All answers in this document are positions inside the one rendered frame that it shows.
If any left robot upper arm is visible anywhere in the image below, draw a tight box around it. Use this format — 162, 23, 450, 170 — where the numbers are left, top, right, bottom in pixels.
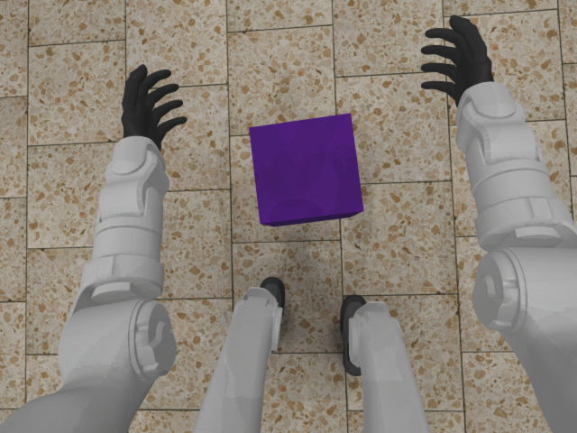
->
0, 299, 177, 433

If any left robot hand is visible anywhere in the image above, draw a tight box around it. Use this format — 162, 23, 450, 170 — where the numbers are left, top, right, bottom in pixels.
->
121, 64, 187, 150

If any right robot forearm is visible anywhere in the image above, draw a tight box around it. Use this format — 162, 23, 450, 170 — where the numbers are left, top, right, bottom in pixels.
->
455, 82, 577, 252

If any right robot hand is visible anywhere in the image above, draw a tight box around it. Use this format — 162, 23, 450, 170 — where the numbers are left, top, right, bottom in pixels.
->
421, 15, 494, 107

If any right robot upper arm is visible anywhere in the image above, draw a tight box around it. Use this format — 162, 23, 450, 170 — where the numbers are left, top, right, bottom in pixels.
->
472, 247, 577, 433

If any right robot foot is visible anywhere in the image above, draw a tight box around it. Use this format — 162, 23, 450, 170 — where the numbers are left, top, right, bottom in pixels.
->
340, 295, 366, 376

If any robot right shin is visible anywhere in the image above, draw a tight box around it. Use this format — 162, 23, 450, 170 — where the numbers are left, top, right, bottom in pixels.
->
352, 301, 402, 365

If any carton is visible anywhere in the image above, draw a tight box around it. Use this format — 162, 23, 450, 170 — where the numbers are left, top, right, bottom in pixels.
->
249, 113, 364, 227

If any left robot forearm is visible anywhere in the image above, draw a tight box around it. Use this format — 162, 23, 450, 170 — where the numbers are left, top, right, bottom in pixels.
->
58, 136, 169, 379

